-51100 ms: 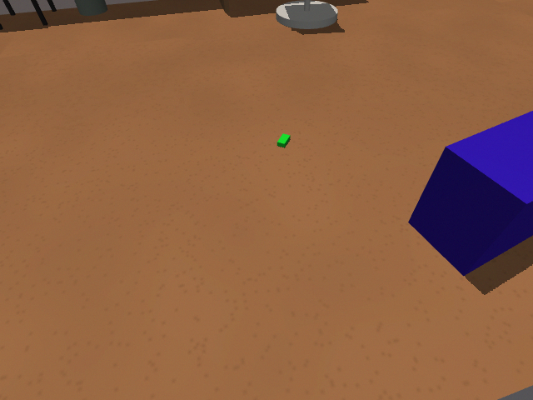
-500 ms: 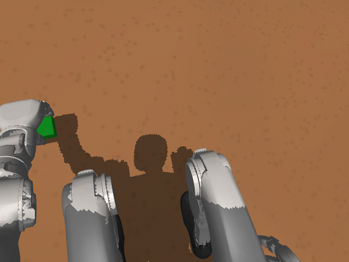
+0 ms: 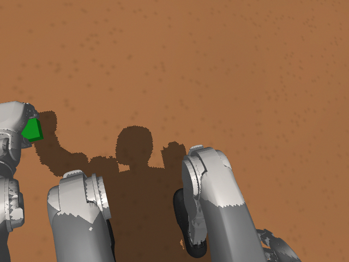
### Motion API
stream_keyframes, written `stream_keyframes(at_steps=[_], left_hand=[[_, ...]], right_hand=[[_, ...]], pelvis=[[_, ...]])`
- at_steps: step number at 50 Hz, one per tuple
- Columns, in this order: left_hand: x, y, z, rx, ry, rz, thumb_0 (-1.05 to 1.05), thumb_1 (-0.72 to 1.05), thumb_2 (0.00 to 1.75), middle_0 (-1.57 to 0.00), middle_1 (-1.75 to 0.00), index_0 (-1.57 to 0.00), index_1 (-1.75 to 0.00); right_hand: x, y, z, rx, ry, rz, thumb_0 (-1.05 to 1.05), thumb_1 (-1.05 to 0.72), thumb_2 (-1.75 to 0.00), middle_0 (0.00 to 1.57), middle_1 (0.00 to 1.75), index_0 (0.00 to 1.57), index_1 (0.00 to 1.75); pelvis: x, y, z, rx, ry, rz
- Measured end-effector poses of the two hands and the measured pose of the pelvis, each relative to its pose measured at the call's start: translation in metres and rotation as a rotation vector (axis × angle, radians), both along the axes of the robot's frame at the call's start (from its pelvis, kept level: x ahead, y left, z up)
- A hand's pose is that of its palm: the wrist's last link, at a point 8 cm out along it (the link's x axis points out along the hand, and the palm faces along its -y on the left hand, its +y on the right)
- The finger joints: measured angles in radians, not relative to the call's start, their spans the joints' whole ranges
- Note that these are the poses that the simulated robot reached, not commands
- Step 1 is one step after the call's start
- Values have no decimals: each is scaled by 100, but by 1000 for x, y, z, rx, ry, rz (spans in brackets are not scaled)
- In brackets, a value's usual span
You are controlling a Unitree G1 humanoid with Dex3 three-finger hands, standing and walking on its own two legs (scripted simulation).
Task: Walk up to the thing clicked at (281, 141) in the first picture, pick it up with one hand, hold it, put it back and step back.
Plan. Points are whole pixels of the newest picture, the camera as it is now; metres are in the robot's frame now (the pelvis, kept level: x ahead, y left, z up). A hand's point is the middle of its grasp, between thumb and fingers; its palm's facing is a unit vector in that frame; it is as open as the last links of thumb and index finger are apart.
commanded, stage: rest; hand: left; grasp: from above
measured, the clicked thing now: (18, 133) +0.44 +0.31 -0.23
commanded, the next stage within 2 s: open in 1.22 s
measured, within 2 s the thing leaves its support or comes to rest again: rests again in 0.82 s
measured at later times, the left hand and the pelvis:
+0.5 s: hand (28, 133) +0.44 +0.29 -0.24, palm faces -0.46 -0.15 -0.88, open 7.8 cm; pelvis +0.00 +0.00 -0.02, yaw -3 degrees
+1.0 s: hand (34, 134) +0.44 +0.29 -0.26, palm faces -0.45 -0.15 -0.88, open 7.7 cm; pelvis +0.00 +0.01 -0.02, yaw -5 degrees
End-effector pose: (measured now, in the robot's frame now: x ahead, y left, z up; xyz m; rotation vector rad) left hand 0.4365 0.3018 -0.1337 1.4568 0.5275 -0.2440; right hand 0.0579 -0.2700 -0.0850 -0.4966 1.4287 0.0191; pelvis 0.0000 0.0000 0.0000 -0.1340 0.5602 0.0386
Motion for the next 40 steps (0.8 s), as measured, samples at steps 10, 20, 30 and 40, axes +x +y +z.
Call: stream_keyframes(at_steps=[10, 20, 30, 40], left_hand=[[4, -1, -21, 6, -13, 15, 1, 33, 15, -98, -16, -98, -15], [7, -2, -40, -12, 6, 33, 1, 32, 17, -98, -16, -98, -15], [7, -5, -52, -27, -10, 26, 1, 32, 17, -98, -15, -99, -15], [10, -4, -63, -20, -9, 25, 1, 32, 16, -99, -14, -100, -14]], right_hand=[[-7, 3, -5, 15, 30, 26, 0, -91, -90, 20, 30, 20, 30], [-16, 6, -7, 29, 56, 48, 0, -90, -90, 20, 30, 20, 30], [-17, 8, -2, 27, 69, 88, 0, -90, -90, 20, 30, 20, 30], [-14, 12, 2, 36, 65, 137, 0, -90, -90, 20, 30, 20, 30]], pelvis=[[2, 1, -10, -10, -13, -10], [4, 2, -16, -23, -28, -22], [4, 3, -20, -39, -44, -33], [4, 7, -22, -56, -59, -37]])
